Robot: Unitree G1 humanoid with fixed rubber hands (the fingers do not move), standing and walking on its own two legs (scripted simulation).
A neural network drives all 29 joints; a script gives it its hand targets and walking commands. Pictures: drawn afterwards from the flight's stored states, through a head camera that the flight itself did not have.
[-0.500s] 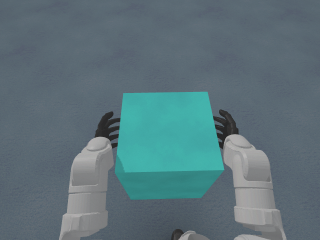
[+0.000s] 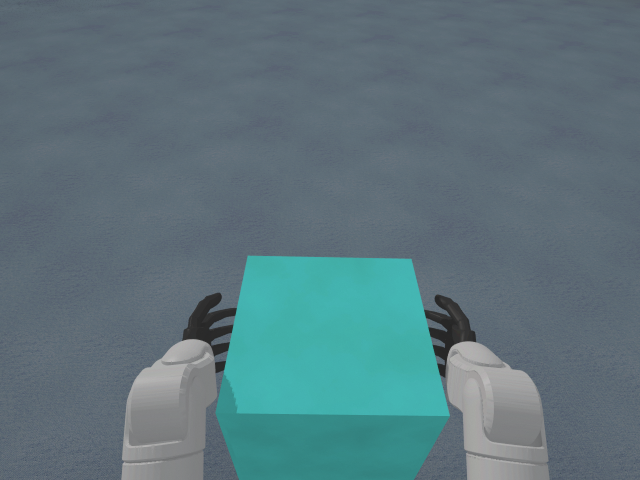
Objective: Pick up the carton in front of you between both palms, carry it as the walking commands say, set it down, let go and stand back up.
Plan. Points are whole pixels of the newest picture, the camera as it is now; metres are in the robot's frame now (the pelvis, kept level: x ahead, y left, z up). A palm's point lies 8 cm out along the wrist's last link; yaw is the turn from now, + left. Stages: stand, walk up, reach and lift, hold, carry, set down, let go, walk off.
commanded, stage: carry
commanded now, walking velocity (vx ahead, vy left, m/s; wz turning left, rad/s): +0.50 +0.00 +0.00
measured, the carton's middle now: (327, 379) +0.27 +0.00 +0.00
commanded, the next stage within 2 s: none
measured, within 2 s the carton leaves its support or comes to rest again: neither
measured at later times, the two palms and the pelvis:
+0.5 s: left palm (252, 198) +0.56 +0.12 +0.07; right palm (421, 195) +0.58 -0.18 +0.06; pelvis +0.31 -0.05 +0.00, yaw +4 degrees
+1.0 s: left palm (244, 114) +0.89 +0.17 +0.06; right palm (371, 114) +0.88 -0.13 +0.07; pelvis +0.62 +0.02 +0.00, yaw +0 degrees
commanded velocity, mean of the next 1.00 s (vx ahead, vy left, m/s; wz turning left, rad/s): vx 0.50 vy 0.00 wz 0.00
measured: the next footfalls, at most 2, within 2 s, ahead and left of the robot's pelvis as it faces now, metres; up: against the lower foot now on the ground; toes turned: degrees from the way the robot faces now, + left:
right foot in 0.34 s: +0.40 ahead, -0.13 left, +0.00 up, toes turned -10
left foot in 0.84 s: +0.70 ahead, +0.10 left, +0.00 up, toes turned +13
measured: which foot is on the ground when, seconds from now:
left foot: down 0.00-0.36, up 0.38-0.82, down 0.84-1.00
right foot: up 0.00-0.32, down 0.34-0.86, up 0.88-1.00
